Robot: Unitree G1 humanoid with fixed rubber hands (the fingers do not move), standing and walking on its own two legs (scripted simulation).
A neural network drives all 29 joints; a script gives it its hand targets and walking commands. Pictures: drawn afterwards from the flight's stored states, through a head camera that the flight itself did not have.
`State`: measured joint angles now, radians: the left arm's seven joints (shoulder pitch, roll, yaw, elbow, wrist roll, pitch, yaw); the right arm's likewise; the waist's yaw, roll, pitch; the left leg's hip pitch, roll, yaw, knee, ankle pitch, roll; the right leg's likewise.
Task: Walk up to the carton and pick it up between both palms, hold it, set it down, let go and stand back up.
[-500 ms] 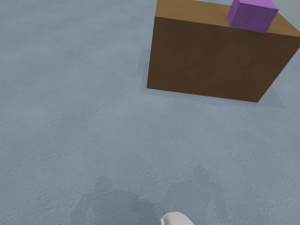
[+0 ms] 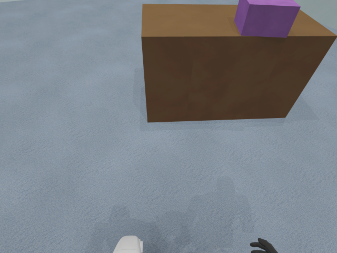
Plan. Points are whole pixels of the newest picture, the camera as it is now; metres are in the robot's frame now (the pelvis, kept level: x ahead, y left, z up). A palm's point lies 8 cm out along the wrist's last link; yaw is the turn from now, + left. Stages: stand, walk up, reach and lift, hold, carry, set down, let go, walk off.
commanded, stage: walk up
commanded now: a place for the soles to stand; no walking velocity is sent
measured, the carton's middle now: (263, 14) +1.40 -0.52 +0.04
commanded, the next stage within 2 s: none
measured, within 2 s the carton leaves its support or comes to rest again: neither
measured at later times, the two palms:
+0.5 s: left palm (104, 160) +0.42 +0.25 -0.12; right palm (268, 232) +0.20 -0.23 -0.08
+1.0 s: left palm (137, 124) +0.56 +0.15 -0.09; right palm (271, 141) +0.53 -0.36 -0.11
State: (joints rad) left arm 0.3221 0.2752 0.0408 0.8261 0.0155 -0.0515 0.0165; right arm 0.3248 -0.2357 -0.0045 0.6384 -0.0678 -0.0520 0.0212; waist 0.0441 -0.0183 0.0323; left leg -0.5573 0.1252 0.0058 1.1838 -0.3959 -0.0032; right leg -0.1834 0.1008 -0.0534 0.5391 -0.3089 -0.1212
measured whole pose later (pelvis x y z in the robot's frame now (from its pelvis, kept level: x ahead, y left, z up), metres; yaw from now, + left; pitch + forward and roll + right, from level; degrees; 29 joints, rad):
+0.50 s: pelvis +0.27 +0.02 +0.01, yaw -9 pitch -2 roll -1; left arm 0.24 0.29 0.02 0.76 0.06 -0.01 -0.07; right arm 0.53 -0.22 -0.03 0.80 -0.05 -0.10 -0.02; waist -0.04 -0.09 0.06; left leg -0.10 0.13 0.23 0.47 -0.31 -0.02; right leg -0.67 -0.07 0.01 1.06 -0.12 0.03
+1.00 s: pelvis +0.51 -0.10 +0.01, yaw -13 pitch -3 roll +2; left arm 0.45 0.22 0.04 0.80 0.03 -0.06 -0.01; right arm 0.34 -0.24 -0.04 0.76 -0.05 -0.03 0.01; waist 0.05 0.03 0.04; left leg -0.55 0.08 -0.01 1.06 -0.20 0.00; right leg -0.12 0.05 -0.08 0.43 -0.27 -0.10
